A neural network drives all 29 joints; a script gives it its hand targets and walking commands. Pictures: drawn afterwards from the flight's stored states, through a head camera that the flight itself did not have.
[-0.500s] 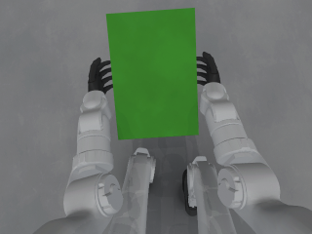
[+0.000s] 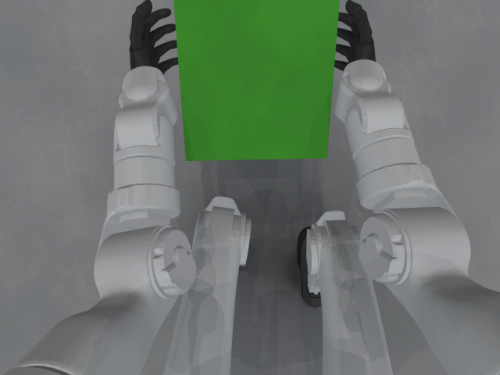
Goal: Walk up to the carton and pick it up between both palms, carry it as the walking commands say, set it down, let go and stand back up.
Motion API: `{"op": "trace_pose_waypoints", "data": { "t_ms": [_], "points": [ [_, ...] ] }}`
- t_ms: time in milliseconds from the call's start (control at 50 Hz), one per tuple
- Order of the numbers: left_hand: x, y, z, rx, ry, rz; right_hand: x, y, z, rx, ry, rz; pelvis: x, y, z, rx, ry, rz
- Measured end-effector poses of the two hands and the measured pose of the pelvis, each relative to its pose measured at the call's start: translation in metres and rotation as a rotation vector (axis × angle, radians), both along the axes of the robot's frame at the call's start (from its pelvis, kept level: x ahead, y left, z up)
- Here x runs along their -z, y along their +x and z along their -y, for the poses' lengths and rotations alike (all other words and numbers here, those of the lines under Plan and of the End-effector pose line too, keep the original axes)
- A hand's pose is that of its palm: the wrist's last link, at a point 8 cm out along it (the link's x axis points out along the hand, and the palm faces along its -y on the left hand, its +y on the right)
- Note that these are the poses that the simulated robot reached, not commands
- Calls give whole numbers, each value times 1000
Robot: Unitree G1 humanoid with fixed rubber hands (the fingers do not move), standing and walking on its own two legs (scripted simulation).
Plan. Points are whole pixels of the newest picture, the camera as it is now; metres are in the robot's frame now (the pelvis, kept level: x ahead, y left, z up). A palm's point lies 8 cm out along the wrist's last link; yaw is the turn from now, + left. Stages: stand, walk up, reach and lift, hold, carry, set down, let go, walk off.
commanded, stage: set down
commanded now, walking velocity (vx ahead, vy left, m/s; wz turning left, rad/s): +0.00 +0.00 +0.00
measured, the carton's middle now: (251, 54) +0.56 +0.08 -0.19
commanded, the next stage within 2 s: none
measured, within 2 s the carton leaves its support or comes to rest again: rests again in 1.78 s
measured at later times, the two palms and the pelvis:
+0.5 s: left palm (164, 73) +0.51 +0.22 -0.18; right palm (332, 71) +0.54 -0.05 -0.20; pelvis -0.02 -0.01 -0.06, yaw +0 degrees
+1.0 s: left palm (164, 68) +0.54 +0.24 -0.25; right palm (325, 54) +0.59 -0.05 -0.26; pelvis +0.00 +0.00 -0.09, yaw -1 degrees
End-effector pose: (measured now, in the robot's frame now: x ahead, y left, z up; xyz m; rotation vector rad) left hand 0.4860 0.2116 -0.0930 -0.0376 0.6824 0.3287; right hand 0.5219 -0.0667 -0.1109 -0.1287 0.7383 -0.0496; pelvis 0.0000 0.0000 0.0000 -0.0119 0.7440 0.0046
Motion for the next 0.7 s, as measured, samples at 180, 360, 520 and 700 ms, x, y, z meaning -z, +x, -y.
{"op": "trace_pose_waypoints", "data": {
  "t_ms": [180,360,520,700],
  "points": [
    [47,12,-1,4,-3,23,44,15,-1,-5,-6,17,18,-17,-1,1,-2,115],
    [104,17,-4,-40,14,13,95,20,-8,-9,-49,11,49,-21,4,8,3,202],
    [88,25,-9,-23,54,-13,94,23,-14,-32,-34,-16,57,-20,6,6,13,241],
    [114,35,-14,61,-8,17,118,42,-6,-76,22,4,69,-22,4,6,15,204]
  ]
}}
